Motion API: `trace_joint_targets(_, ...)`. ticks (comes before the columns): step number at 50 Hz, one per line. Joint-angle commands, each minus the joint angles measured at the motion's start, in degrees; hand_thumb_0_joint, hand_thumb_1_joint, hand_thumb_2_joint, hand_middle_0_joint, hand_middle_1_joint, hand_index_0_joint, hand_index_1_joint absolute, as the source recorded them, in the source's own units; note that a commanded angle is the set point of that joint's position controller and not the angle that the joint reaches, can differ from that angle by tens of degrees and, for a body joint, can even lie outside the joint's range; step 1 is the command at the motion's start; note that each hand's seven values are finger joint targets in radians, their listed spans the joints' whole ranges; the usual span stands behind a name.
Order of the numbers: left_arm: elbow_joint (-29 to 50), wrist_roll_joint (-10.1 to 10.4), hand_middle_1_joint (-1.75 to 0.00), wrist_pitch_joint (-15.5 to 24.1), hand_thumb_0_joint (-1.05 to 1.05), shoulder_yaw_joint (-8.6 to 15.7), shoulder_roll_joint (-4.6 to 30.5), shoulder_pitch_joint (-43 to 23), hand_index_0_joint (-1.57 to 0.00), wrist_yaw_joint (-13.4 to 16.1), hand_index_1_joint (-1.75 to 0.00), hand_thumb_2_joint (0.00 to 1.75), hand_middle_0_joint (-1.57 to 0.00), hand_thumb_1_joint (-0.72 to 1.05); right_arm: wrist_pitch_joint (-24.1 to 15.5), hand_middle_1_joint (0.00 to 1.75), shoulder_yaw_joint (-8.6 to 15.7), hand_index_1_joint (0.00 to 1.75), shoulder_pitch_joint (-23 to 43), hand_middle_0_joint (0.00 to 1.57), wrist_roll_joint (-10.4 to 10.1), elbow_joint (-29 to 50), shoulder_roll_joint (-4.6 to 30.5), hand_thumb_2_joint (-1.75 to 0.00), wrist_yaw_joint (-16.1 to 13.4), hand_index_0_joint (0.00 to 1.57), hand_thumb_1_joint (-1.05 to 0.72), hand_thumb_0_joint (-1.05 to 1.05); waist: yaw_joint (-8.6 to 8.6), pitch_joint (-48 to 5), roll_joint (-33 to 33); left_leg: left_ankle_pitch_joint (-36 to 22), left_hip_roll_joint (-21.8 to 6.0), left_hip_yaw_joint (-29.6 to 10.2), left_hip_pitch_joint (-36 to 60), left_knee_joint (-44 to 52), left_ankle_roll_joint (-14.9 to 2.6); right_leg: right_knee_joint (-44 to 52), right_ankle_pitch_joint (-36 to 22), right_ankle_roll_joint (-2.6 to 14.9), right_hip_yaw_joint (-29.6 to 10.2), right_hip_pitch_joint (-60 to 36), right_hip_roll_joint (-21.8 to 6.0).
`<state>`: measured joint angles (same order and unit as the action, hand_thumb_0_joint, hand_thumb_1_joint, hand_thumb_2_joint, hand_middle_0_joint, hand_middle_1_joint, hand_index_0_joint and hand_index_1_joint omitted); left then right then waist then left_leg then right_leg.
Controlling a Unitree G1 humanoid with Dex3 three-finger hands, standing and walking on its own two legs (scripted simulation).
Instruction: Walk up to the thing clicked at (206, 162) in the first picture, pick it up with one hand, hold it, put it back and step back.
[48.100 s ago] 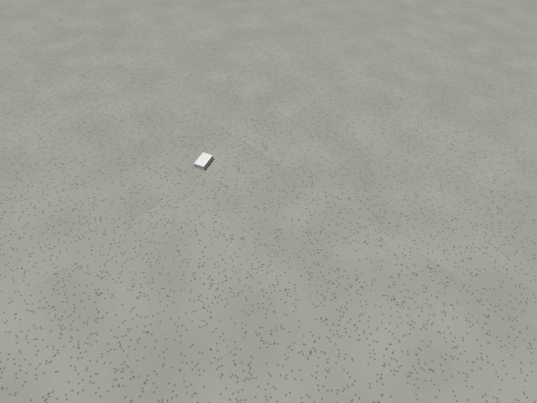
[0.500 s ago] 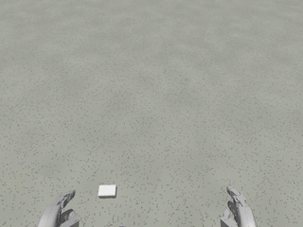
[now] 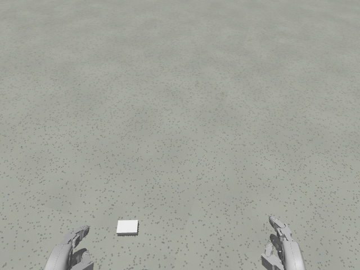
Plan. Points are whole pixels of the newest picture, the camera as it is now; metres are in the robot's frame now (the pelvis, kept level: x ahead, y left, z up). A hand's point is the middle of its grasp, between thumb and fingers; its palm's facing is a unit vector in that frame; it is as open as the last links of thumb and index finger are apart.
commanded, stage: home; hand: left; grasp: from above
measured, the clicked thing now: (127, 227) +0.45 +0.23 -0.70
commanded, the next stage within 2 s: stand in 0.78 s
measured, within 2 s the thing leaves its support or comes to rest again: neither
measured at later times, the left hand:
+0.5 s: hand (91, 264) +0.17 +0.18 -0.05, palm faces +0.04 -0.98 -0.20, open 7.4 cm
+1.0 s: hand out of the picture +0.16 +0.20 -0.08, palm faces +0.00 -0.95 -0.31, open 7.4 cm
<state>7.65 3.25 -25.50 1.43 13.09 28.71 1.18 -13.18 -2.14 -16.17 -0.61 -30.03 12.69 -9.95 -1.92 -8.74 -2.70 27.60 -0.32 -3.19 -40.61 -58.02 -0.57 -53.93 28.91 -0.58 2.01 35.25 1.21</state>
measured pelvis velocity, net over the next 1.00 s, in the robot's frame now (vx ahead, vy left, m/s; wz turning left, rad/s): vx -0.01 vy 0.00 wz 0.00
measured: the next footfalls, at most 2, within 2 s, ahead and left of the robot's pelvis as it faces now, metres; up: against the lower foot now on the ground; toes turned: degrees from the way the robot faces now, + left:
none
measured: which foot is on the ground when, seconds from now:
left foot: down 0.00-1.00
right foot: down 0.00-1.00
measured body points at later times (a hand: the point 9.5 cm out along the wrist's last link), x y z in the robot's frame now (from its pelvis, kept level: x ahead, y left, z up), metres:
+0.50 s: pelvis +0.01 +0.00 +0.00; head +0.03 +0.01 +0.45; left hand +0.16 +0.23 -0.03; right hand +0.17 -0.24 -0.06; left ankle +0.01 +0.11 -0.68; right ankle -0.02 -0.13 -0.68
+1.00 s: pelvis -0.01 +0.00 +0.02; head +0.03 +0.00 +0.46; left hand +0.16 +0.25 -0.06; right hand +0.15 -0.25 -0.09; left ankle +0.01 +0.11 -0.68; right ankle -0.02 -0.13 -0.68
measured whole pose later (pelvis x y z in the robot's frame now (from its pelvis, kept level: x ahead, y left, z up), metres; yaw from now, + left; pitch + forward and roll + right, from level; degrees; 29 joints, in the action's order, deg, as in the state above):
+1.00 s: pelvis -0.01 +0.00 +0.02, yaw +0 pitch +4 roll -1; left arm -20.4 -2.2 -8.9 0.0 15.4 15.1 2.0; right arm -4.9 -0.3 -10.0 4.3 -41.7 14.9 -3.1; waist 1.1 -0.6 0.1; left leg 24.4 1.2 -1.0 -30.6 -50.7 -1.1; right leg -49.9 27.1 -0.6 -0.1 27.1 -0.5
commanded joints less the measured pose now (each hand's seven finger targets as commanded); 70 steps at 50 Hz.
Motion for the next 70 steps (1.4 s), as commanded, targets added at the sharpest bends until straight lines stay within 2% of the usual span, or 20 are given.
trace_joint_targets(1, 11.1, -0.6, -0.30, 2.8, 0.00, 3.1, 5.7, -0.8, -0.20, 0.2, -0.30, 0.90, -0.20, 0.90, -3.0, 0.30, 3.0, 0.30, 3.3, 0.20, 0.2, 8.8, 7.1, -0.90, -0.8, 0.20, -0.90, 0.00, -0.14, -5.7, -0.7, -15.6, -0.3, -0.7, 8.9, 9.6, -0.03, 7.2, -14.3, 1.07, 1.6, -0.2, 1.1)
trace_joint_targets(8, 10.5, -0.3, -0.30, 2.8, 0.00, 3.8, 5.9, -0.3, -0.20, 0.2, -0.30, 0.90, -0.20, 0.90, -2.6, 0.30, 3.2, 0.30, 3.0, 0.20, 0.2, 9.1, 7.2, -0.90, -0.8, 0.20, -0.90, 0.00, -0.40, -6.3, 0.9, -17.2, -0.1, -0.2, 8.9, 8.3, -0.38, 7.7, -16.3, 0.70, 1.3, -0.8, 1.0)
trace_joint_targets(24, 13.2, -0.2, -0.30, 3.0, 0.00, 3.3, 5.9, -1.5, -0.20, 0.4, -0.30, 0.90, -0.20, 0.90, -1.9, 0.30, 3.2, 0.30, 2.9, 0.20, -0.1, 9.9, 7.1, -0.90, -0.4, 0.20, -0.90, 0.00, -0.38, -6.1, -0.9, -15.9, -0.3, -0.4, 9.0, 8.8, -0.21, 7.5, -15.1, 0.92, 1.2, -0.1, 1.0)
trace_joint_targets(26, 9.2, -0.1, -0.30, 2.5, 0.00, 4.0, 5.7, 1.2, -0.20, 0.4, -0.30, 0.90, -0.20, 0.90, -2.0, 0.30, 3.8, 0.30, 2.5, 0.20, 0.1, 9.3, 8.0, -0.90, -0.5, 0.20, -0.90, 0.00, -0.82, -6.1, 0.8, -15.3, -0.2, -0.6, 8.8, 8.8, -0.33, 7.5, -14.4, 0.88, 1.3, -0.1, 1.1)
trace_joint_targets(27, 11.1, -0.3, -0.30, 2.8, 0.00, 4.0, 6.2, -0.1, -0.20, 0.5, -0.30, 0.90, -0.20, 0.90, -2.0, 0.30, 3.5, 0.30, 2.9, 0.20, 0.0, 9.6, 7.4, -0.90, -0.4, 0.20, -0.90, 0.00, -0.13, -5.8, -0.5, -15.0, -0.3, -0.5, 8.3, 9.0, -0.20, 7.3, -14.3, 1.03, 1.3, -0.1, 1.0)
trace_joint_targets(35, 10.2, -0.3, -0.30, 2.7, 0.00, 4.1, 6.2, 0.7, -0.20, 0.4, -0.30, 0.90, -0.20, 0.90, -1.8, 0.30, 3.5, 0.30, 2.8, 0.20, -0.1, 9.9, 7.3, -0.90, -0.5, 0.20, -0.90, 0.00, -0.31, -6.0, 0.9, -14.2, 0.1, 0.0, 8.0, 8.4, -0.51, 8.0, -14.1, 0.72, 1.0, -0.1, 0.9)
trace_joint_targets(38, 13.2, -0.4, -0.30, 3.1, 0.00, 3.0, 5.7, -1.2, -0.20, 0.4, -0.30, 0.90, -0.20, 0.90, -1.7, 0.30, 3.3, 0.30, 3.0, 0.20, -0.1, 10.4, 6.9, -0.90, -0.4, 0.20, -0.90, 0.00, -0.15, -6.6, -0.7, -15.1, 0.0, -0.1, 8.2, 8.5, -0.27, 7.5, -14.7, 0.95, 1.2, -0.1, 0.8)
trace_joint_targets(39, 9.7, -0.3, -0.30, 2.6, 0.00, 4.0, 6.2, 0.7, -0.20, 0.5, -0.30, 0.90, -0.20, 0.90, -1.6, 0.30, 3.6, 0.30, 2.6, 0.20, -0.1, 9.8, 7.6, -0.90, -0.5, 0.20, -0.90, 0.00, -0.33, -5.0, 0.4, -13.6, 0.0, 0.0, 7.9, 8.6, -0.42, 8.0, -13.3, 0.81, 1.1, 0.5, 0.8)
trace_joint_targets(43, 11.4, -0.2, -0.30, 2.6, 0.00, 3.9, 6.4, -0.5, -0.20, 0.4, -0.30, 0.90, -0.20, 0.90, -1.8, 0.30, 3.6, 0.30, 2.6, 0.20, 0.0, 10.0, 7.5, -0.90, -0.5, 0.20, -0.90, 0.00, -0.46, -5.6, -0.2, -12.5, -0.1, -0.4, 7.8, 9.0, -0.38, 7.9, -12.3, 0.85, 1.2, 0.6, 0.9)
trace_joint_targets(44, -8.7, -7.1, -0.30, 14.5, 0.00, 3.4, 11.1, -17.2, -0.20, 2.6, -0.30, 0.90, -0.20, 0.90, 3.8, 0.30, 5.3, 0.30, 7.4, 0.20, 7.0, -5.1, 12.2, -0.90, 2.9, 0.20, -0.90, 0.00, 4.31, 9.1, 3.2, -21.3, -2.4, -1.8, 7.4, 14.5, -2.87, 11.6, -14.2, 3.45, -5.2, -9.5, -3.8)
trace_joint_targets(45, -19.4, -7.2, -0.30, 18.4, 0.00, 4.7, 11.5, -11.9, -0.20, 2.3, -0.30, 0.90, -0.20, 0.90, 5.6, 0.30, 6.4, 0.30, 7.4, 0.20, 6.7, -5.6, 12.8, -0.90, 4.3, 0.20, -0.90, 0.00, 3.61, 2.4, 5.4, -23.7, -1.5, -0.4, 13.1, 13.8, -3.55, 12.7, -16.2, 5.24, -8.0, -11.7, -4.8)
trace_joint_targets(46, -21.3, -7.1, -0.30, 20.4, 0.00, 4.5, 12.3, -12.6, -0.20, 1.9, -0.30, 0.90, -0.20, 0.90, 6.7, 0.30, 6.7, 0.30, 5.8, 0.20, 7.0, -4.4, 13.5, -0.90, 5.2, 0.20, -0.90, 0.00, 2.05, 3.0, 6.5, -20.9, -1.1, -1.2, 13.5, 14.1, -3.33, 14.5, -15.0, 5.96, -9.8, -10.0, -4.6)
trace_joint_targets(47, -24.1, -7.1, -0.30, 21.8, 0.00, 3.8, 12.8, -12.4, -0.20, 1.8, -0.30, 0.90, -0.20, 0.90, 7.0, 0.30, 6.7, 0.30, 6.7, 0.20, 6.7, -5.1, 13.7, -0.90, 6.0, 0.20, -0.90, 0.00, 2.64, 1.1, 3.9, -22.9, -1.3, -2.2, 16.5, 15.0, -3.39, 13.5, -19.8, 5.45, -9.2, -13.6, -4.8)
trace_joint_targets(48, -26.8, -7.2, -0.30, 22.6, 0.00, 3.5, 12.2, -13.4, -0.20, 1.6, -0.30, 0.90, -0.20, 0.90, 7.2, 0.30, 6.6, 0.30, 6.7, 0.20, 5.2, -7.3, 12.1, -0.90, 7.1, 0.20, -0.90, 0.00, 3.03, -1.0, 3.8, -25.2, -1.3, -1.7, 18.3, 15.9, -3.08, 12.9, -23.8, 4.91, -9.0, -16.7, -5.7)
trace_joint_targets(50, -32.1, -5.9, -0.30, 23.0, 0.00, 3.8, 11.5, -15.6, -0.20, 1.3, -0.30, 0.90, -0.20, 0.90, 7.7, 0.30, 6.7, 0.30, 7.4, 0.20, 3.6, -9.5, 11.6, -0.90, 8.2, 0.20, -0.90, 0.00, 3.31, -0.7, 4.7, -25.5, -1.3, -1.4, 22.0, 18.0, -2.89, 14.8, -22.2, 3.68, -7.7, -16.2, -5.3)
trace_joint_targets(54, -41.5, -5.8, -0.30, 24.6, 0.00, 3.9, 11.4, -18.7, -0.20, 1.7, -0.30, 0.90, -0.20, 0.90, 9.1, 0.30, 6.9, 0.30, 8.3, 0.20, 3.6, -13.9, 10.7, -0.90, 8.8, 0.20, -0.90, 0.00, 3.09, 2.4, 4.4, -20.4, -1.5, -2.5, 23.8, 22.3, -3.09, 19.8, -18.7, 2.97, -8.3, -17.6, -6.4)
trace_joint_targets(57, -46.9, -5.7, -0.30, 25.3, 0.00, 3.7, 10.6, -18.8, -0.20, 1.6, -0.30, 0.90, -0.20, 0.90, 9.7, 0.30, 7.0, 0.30, 8.8, 0.20, 3.7, -16.5, 11.6, -0.90, 8.7, 0.20, -0.90, 0.00, 3.35, 5.0, 0.1, -16.3, -3.3, -5.0, 24.9, 28.5, -3.18, 21.7, -16.2, 2.31, -6.7, -18.7, -5.1)
trace_joint_targets(60, -51.8, -5.5, -0.30, 26.0, 0.00, 3.7, 11.2, -18.8, -0.20, 1.6, -0.30, 0.90, -0.20, 0.90, 10.2, 0.30, 7.0, 0.30, 8.5, 0.20, 3.4, -19.1, 11.7, -0.90, 8.4, 0.20, -0.90, 0.00, 2.96, 5.0, 2.9, -22.1, -3.2, -4.2, 27.7, 29.8, -2.64, 24.8, -21.9, 2.34, -7.1, -22.4, -6.1)
trace_joint_targets(64, -57.2, -5.0, -0.30, 26.0, 0.00, 3.4, 11.5, -18.9, -0.20, 1.7, -0.30, 0.90, -0.20, 0.90, 10.6, 0.30, 7.0, 0.30, 8.2, 0.20, 3.1, -22.8, 12.9, -0.90, 7.9, 0.20, -0.90, 0.00, 2.87, 6.2, 1.6, -24.7, -4.2, -4.9, 31.3, 34.3, -2.23, 27.9, -23.1, 1.92, -6.3, -25.0, -6.1)
trace_joint_targets(70, -63.5, -5.0, -0.30, 26.1, 0.00, 3.0, 11.9, -19.0, -0.20, 1.6, -0.30, 0.90, -0.20, 0.90, 11.4, 0.30, 6.9, 0.30, 8.4, 0.20, 2.5, -27.0, 13.3, -0.90, 7.6, 0.20, -0.90, 0.00, 2.87, 9.7, 1.9, -20.4, -4.4, -5.1, 31.3, 39.5, -1.43, 32.5, -20.4, 1.29, -6.1, -28.1, -6.3)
